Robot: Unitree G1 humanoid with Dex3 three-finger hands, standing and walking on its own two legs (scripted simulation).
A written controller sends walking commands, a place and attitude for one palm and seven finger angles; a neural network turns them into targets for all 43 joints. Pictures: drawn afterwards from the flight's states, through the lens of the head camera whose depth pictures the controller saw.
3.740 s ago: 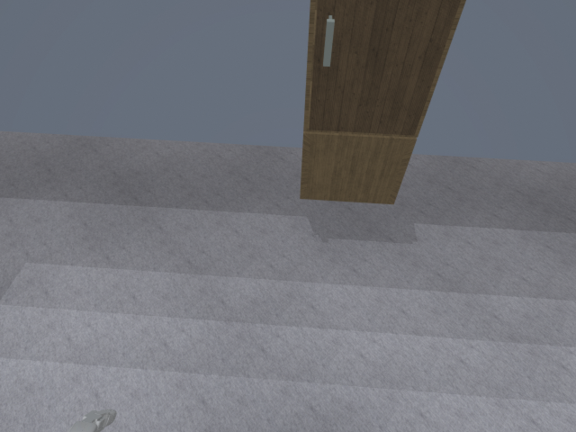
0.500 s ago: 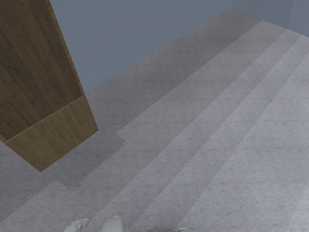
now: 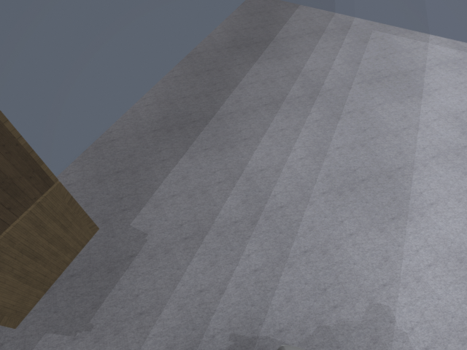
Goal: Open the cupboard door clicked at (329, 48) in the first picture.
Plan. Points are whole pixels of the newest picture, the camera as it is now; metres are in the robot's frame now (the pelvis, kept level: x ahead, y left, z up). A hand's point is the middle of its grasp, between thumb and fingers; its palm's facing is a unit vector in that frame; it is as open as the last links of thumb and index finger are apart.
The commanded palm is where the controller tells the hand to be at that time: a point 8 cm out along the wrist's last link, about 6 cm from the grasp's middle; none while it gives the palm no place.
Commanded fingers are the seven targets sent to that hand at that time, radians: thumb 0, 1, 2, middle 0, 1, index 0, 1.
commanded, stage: walk to a spot facing it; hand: left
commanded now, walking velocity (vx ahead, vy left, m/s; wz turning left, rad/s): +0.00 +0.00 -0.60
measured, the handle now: out of the picture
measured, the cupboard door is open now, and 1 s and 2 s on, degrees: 0 0 0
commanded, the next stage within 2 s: turn to face it in 0.78 s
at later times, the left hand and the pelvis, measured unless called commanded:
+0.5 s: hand (148, 345) +0.15 +0.17 -0.16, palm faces -0.20 -0.96 -0.21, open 7.4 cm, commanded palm none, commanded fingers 0.00 0.90 0.90 -0.20 -0.30 -0.20 -0.30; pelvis +0.03 -0.01 +0.00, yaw -16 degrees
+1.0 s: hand (218, 270) +0.29 +0.05 -0.16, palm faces -0.56 -0.79 -0.26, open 7.4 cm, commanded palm none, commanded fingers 0.00 0.90 0.90 -0.20 -0.30 -0.20 -0.30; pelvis +0.07 -0.05 -0.01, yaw -32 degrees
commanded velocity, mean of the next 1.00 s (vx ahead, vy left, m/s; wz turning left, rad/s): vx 0.04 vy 0.00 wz -0.42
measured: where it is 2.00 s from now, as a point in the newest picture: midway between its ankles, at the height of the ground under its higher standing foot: outside the picture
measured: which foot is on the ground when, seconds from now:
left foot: down 0.00-0.06, up 0.08-0.50, down 0.52-0.96, up 0.98-1.00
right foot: up 0.00-0.04, down 0.06-0.52, up 0.54-0.94, down 0.96-1.00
